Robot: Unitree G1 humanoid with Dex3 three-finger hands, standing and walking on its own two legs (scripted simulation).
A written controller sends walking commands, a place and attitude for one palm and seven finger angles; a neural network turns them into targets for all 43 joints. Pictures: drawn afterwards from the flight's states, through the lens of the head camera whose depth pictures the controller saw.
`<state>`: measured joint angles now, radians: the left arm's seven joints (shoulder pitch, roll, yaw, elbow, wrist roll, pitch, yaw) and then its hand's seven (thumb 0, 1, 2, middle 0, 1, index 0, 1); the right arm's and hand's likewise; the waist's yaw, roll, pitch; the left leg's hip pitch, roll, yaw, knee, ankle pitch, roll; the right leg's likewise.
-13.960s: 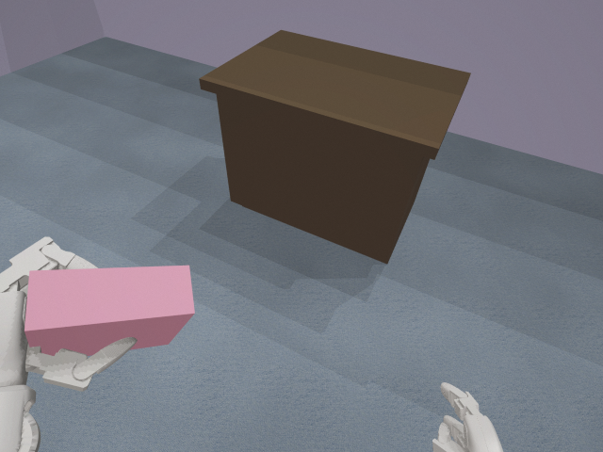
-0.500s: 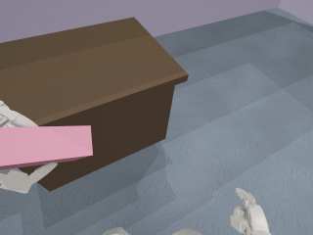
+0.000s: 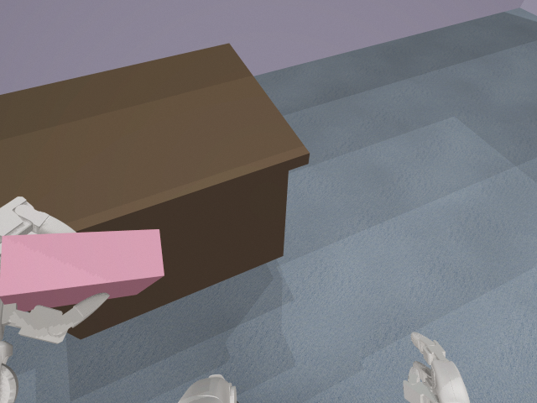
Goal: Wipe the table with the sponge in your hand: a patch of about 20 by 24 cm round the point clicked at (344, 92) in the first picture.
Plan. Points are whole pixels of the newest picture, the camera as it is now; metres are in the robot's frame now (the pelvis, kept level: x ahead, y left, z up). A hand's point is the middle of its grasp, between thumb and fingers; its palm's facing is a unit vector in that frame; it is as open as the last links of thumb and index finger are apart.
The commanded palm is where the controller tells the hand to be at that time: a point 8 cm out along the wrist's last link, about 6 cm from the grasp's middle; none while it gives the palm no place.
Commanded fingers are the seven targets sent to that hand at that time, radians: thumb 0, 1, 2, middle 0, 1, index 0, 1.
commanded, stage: take the last steps up to it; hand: left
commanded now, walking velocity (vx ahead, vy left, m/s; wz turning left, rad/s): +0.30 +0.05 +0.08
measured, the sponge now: (107, 269) +0.24 +0.20 +0.13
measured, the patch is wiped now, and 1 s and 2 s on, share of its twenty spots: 0.00 0.00 0.00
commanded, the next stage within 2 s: come to a stop and stand still in 1.20 s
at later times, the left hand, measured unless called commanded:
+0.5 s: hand (113, 215) +0.29 +0.20 +0.16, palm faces +0.43 -0.76 -0.48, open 9.6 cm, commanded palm +0.24 +0.24 +0.17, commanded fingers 0.00 0.10 1.30 -1.20 -1.60 -1.20 -1.60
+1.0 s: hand (116, 155) +0.38 +0.22 +0.16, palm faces +0.43 -0.79 -0.43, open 9.6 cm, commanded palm +0.32 +0.25 +0.17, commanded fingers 0.00 0.10 1.30 -1.20 -1.60 -1.20 -1.60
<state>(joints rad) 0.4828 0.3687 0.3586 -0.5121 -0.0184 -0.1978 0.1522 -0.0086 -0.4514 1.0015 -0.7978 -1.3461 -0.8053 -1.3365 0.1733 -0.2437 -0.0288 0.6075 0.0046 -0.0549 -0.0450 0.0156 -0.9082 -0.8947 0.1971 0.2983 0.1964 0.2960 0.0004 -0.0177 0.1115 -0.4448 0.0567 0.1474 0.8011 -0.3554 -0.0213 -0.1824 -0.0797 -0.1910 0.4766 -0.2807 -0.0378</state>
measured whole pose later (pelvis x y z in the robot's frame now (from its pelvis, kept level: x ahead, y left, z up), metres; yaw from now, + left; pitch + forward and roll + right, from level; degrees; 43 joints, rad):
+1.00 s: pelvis +0.17 -0.03 -0.01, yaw +2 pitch -1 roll -1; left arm 0.44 0.41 0.39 -0.52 -0.02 -0.20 0.15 -0.01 -0.45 1.00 -0.80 -1.35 -0.81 -1.34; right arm 0.19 -0.16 -0.01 0.59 0.01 -0.09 -0.03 0.01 -0.91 -0.90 0.19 0.30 0.19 0.30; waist 0.00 -0.03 0.08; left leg -0.29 0.03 0.13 0.53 -0.23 0.05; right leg -0.41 -0.07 -0.09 0.99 -0.46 0.02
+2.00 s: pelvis +0.18 -0.04 -0.01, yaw +1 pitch -3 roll +0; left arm 0.40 0.35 0.35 -0.36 -0.06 -0.20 0.10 -0.01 -0.45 1.00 -0.80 -1.35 -0.81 -1.34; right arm 0.22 -0.24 0.00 0.60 0.01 -0.14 -0.02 0.02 -0.91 -0.89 0.20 0.30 0.20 0.30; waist 0.02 0.03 0.05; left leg -0.29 0.04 0.03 0.50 -0.18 -0.01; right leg -0.22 0.01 -0.06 0.50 -0.23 -0.03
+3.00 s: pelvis +0.23 +0.00 +0.00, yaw +3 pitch +0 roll -1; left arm 0.44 0.37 0.34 -0.43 -0.03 -0.18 0.09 -0.01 -0.45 1.00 -0.80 -1.35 -0.81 -1.34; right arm 0.18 -0.20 0.03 0.59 0.01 -0.12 -0.03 0.01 -0.91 -0.89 0.20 0.30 0.20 0.30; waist 0.03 -0.03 0.03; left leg -0.24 -0.03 -0.02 0.44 -0.19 0.04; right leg -0.13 0.02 0.01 0.36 -0.22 0.01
